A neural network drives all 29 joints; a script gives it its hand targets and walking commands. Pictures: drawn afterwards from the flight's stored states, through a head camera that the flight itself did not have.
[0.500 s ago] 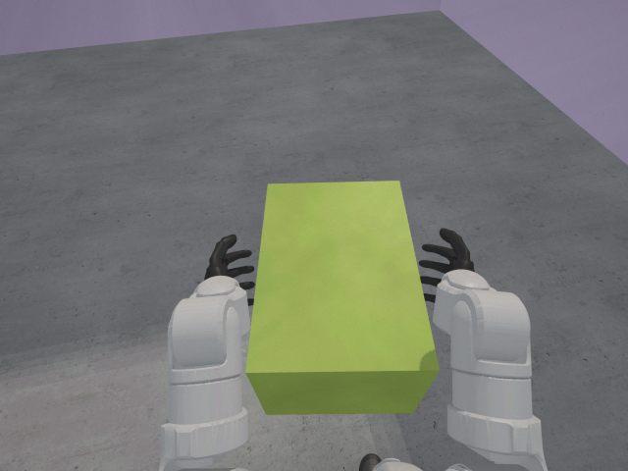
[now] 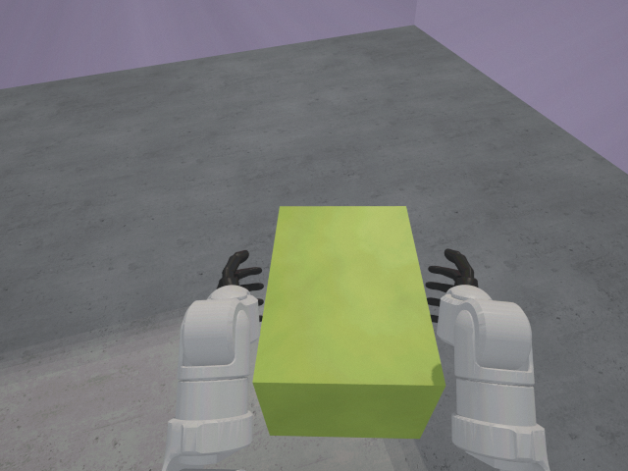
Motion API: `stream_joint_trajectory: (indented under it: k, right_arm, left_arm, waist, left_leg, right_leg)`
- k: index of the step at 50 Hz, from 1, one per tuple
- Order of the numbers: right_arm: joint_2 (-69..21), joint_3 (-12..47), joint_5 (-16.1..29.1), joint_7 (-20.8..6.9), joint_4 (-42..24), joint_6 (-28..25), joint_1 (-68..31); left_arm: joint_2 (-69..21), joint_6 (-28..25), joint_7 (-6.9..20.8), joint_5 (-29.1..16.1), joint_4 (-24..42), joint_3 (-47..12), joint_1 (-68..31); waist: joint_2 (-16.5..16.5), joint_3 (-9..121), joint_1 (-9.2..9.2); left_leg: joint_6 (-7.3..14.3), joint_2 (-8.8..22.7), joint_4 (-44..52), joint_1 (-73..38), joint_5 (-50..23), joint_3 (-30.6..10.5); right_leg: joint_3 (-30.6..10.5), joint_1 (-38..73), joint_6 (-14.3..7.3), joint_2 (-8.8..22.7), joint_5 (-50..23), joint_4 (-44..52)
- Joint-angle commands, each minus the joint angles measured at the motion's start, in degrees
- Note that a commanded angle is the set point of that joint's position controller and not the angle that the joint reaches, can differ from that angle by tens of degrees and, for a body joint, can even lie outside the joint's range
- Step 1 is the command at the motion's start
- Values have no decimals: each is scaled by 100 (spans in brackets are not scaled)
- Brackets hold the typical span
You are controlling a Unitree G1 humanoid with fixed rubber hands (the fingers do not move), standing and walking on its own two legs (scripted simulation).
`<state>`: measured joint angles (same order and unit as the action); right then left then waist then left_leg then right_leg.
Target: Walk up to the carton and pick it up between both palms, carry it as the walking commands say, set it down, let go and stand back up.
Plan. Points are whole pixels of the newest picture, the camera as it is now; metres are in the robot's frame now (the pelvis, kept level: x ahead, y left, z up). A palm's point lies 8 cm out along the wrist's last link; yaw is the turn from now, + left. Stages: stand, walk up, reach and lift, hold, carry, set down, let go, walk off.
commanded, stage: carry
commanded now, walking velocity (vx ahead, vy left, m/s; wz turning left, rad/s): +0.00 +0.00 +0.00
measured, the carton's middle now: (343, 311) +0.34 -0.02 -0.01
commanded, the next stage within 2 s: none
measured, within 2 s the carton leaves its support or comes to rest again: neither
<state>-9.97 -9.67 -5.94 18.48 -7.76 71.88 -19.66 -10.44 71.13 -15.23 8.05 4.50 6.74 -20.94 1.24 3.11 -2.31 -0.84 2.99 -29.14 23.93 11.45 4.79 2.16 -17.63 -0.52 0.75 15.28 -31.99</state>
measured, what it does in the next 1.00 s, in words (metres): stands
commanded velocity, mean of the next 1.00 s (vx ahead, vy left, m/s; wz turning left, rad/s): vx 0.00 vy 0.00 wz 0.00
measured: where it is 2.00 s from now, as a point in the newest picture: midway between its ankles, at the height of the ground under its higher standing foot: outside the picture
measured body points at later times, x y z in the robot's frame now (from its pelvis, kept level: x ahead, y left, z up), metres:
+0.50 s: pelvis -0.03 +0.03 +0.00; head -0.05 +0.03 +0.45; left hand +0.26 +0.19 +0.08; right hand +0.28 -0.10 +0.08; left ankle +0.10 +0.13 -0.73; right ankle +0.02 -0.11 -0.73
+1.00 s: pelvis -0.02 +0.02 +0.00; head -0.04 +0.03 +0.45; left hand +0.28 +0.15 +0.07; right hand +0.28 -0.13 +0.08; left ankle +0.11 +0.13 -0.73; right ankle +0.02 -0.11 -0.73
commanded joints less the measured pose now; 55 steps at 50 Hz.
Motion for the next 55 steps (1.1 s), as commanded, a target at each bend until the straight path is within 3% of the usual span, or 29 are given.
stream_joint_trajectory:
  k: [1, 8, 10, 12, 13, 15, 20, 25, 29, 32, 34, 37, 41, 49, 55]
  right_arm:
    - [-6012, 3960, 2748, -2968, 105, 11, -3710]
    - [-6077, 3691, 2671, -3064, 485, 84, -3738]
    - [-6056, 3634, 2634, -3069, 497, 66, -3728]
    - [-5969, 3583, 2603, -3056, 431, 45, -3657]
    - [-5920, 3558, 2580, -3045, 380, 36, -3620]
    - [-5868, 3520, 2511, -3011, 338, 21, -3562]
    - [-5856, 3444, 2281, -2902, 389, -37, -3323]
    - [-5889, 3515, 2221, -2844, 220, -148, -3401]
    - [-5854, 3560, 2270, -2886, 236, -187, -3406]
    - [-5848, 3603, 2335, -2944, 259, -187, -3415]
    - [-5852, 3613, 2341, -2970, 305, -201, -3407]
    - [-5882, 3630, 2334, -2979, 317, -234, -3420]
    - [-5893, 3639, 2299, -2960, 302, -278, -3420]
    - [-5803, 3583, 2234, -3005, 332, -390, -3224]
    - [-5728, 3548, 2098, -2971, 298, -543, -3010]
  left_arm:
    - [-5901, -85, 2461, -2465, 255, -3494, -3095]
    - [-6054, -64, 2460, -2456, 136, -3486, -3357]
    - [-6082, -52, 2464, -2499, 158, -3506, -3418]
    - [-6122, -35, 2463, -2576, 213, -3552, -3453]
    - [-6138, -25, 2462, -2630, 218, -3586, -3480]
    - [-6144, -11, 2472, -2737, 185, -3649, -3546]
    - [-6127, 11, 2579, -2912, 131, -3727, -3527]
    - [-6170, -8, 2662, -2957, 37, -3684, -3524]
    - [-6122, -54, 2627, -2804, -39, -3570, -3384]
    - [-6085, -100, 2577, -2692, -8, -3540, -3314]
    - [-6053, -143, 2566, -2632, -21, -3516, -3284]
    - [-6032, -203, 2582, -2604, 9, -3505, -3311]
    - [-6010, -257, 2603, -2569, 0, -3477, -3303]
    - [-5973, -380, 2566, -2431, 40, -3430, -3094]
    - [-5939, -504, 2560, -2421, 73, -3487, -2956]
  waist:
    - [-981, 1176, 219]
    - [-599, 1116, 196]
    - [-220, 1101, 237]
    - [316, 1338, 307]
    - [568, 1515, 331]
    - [721, 1732, 336]
    - [396, 1710, 311]
    - [-207, 1617, 237]
    - [84, 1586, 291]
    - [316, 1662, 353]
    - [245, 1676, 355]
    - [-117, 1619, 302]
    - [-429, 1530, 244]
    - [7, 1539, 317]
    - [22, 1708, 292]
  left_leg:
    - [-14, -25, -364, -1192, 403, 61]
    - [37, 27, -176, -1324, 562, -135]
    - [98, 347, 495, -941, 1201, -618]
    - [123, 726, 1290, -415, 2081, -1092]
    - [113, 837, 1576, -286, 2332, -1165]
    - [91, 855, 1692, -272, 2364, -959]
    - [-90, 500, 1297, -648, 1901, -399]
    - [-100, 248, 613, -1238, 929, -372]
    - [-27, 408, 1017, -928, 1396, -688]
    - [-56, 463, 1328, -583, 1667, -680]
    - [-71, 416, 1248, -540, 1592, -555]
    - [-53, 278, 806, -722, 1145, -391]
    - [44, 147, 324, -1101, 614, -283]
    - [113, 509, 939, -695, 1168, -721]
    - [143, 594, 856, -890, 721, -689]
  right_leg:
    - [-845, -972, -174, 1021, 2532, 1639]
    - [-749, -1391, -137, 790, 2618, 1290]
    - [-595, -1060, -75, 512, 2155, 848]
    - [-210, -272, -30, 129, 1157, 202]
    - [-27, 90, -44, -10, 826, -94]
    - [159, 375, -129, -106, 759, -339]
    - [257, 112, -244, -138, 922, 244]
    - [-451, -629, -235, 373, 1551, 1027]
    - [-204, -415, -123, 188, 1318, 662]
    - [19, 51, -177, 16, 986, 363]
    - [-24, 99, -231, 56, 1027, 432]
    - [-427, -244, -276, 353, 1416, 867]
    - [-714, -782, -235, 610, 1803, 1194]
    - [-528, -332, -173, 389, 1122, 716]
    - [-522, -201, -174, 424, 572, 690]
